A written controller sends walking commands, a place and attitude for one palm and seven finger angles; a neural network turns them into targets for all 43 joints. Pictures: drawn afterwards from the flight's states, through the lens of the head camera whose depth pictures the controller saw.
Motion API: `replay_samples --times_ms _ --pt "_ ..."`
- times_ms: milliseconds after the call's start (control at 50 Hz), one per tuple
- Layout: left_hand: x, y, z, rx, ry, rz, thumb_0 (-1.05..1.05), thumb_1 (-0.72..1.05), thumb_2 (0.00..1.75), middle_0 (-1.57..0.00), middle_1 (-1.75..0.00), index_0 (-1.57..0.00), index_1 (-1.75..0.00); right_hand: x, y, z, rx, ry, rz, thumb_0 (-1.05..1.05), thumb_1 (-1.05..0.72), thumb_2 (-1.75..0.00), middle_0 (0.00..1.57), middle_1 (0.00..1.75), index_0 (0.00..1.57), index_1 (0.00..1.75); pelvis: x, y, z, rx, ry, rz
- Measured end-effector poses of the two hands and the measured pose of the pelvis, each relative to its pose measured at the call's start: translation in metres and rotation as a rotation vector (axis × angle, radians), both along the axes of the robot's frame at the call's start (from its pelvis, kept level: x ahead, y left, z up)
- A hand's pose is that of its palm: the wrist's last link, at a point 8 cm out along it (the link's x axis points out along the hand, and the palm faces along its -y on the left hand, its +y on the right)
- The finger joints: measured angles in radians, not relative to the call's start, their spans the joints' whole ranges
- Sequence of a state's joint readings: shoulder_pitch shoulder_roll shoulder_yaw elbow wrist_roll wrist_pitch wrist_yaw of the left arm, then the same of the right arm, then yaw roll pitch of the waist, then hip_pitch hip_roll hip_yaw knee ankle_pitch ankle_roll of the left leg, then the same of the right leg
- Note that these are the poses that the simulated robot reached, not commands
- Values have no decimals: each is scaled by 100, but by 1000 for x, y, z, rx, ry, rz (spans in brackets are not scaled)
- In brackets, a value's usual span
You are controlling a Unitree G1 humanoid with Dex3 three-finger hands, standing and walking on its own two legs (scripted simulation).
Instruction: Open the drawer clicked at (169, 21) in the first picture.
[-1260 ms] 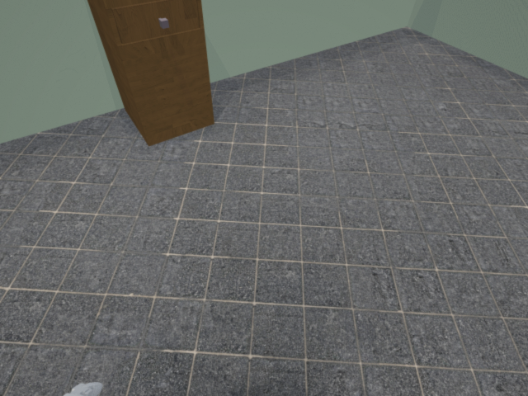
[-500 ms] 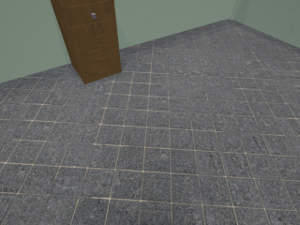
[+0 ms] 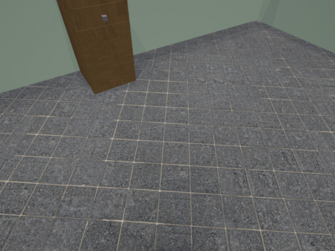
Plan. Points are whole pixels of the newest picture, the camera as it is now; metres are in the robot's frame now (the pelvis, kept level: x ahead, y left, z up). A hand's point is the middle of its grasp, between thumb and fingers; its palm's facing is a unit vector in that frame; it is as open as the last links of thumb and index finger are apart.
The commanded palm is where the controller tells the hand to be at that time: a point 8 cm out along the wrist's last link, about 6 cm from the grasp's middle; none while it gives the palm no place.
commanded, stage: look at it before walking up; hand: left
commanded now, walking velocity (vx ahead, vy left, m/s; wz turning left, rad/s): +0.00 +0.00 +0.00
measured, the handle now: (103, 17) +1.64 +0.57 -0.11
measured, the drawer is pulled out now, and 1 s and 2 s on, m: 0.00 0.00 0.00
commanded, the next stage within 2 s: walk to a spot facing it in 0.28 s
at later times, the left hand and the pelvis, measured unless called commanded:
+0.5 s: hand out of the picture +0.08 +0.24 -0.16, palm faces -0.02 -0.95 -0.32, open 7.4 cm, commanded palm none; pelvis +0.01 +0.00 +0.00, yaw +0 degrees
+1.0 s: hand (116, 212) +0.27 +0.18 -0.19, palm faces -0.11 -0.98 -0.16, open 7.3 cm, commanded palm none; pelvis +0.17 +0.00 -0.02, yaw -4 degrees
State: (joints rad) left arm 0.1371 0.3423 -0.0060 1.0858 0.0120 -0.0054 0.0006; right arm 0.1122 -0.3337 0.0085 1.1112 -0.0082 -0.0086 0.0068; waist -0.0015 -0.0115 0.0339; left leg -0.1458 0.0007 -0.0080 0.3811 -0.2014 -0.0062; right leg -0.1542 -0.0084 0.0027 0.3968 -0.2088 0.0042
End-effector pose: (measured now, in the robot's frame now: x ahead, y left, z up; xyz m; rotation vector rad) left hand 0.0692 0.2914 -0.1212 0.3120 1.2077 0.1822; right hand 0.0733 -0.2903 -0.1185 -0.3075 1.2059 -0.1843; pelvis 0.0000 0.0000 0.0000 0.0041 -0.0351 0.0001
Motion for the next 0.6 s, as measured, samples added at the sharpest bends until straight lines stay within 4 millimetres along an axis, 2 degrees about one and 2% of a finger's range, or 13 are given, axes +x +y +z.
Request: replay_samples --times_ms 420,500,600 --pt "6 0 1 5 7 4 0 90 90 -21 -30 -20 -30 9 -3 1 -4 4 6 0 -90 -90 20 30 20 30 6 -2 1 -1 5 1" --pt "2 -8 -6 -12 27 12 0 91 90 -20 -30 -20 -30 6 6 -5 14 20 -2 0 -90 -90 20 30 20 30 14 -2 -2 -2 11 -8" --pt "-13 -26 -23 -82 95 39 0 91 90 -20 -30 -20 -30 -7 27 -20 61 78 -30 0 -91 -90 20 30 20 30 34 1 -8 -15 26 -17"
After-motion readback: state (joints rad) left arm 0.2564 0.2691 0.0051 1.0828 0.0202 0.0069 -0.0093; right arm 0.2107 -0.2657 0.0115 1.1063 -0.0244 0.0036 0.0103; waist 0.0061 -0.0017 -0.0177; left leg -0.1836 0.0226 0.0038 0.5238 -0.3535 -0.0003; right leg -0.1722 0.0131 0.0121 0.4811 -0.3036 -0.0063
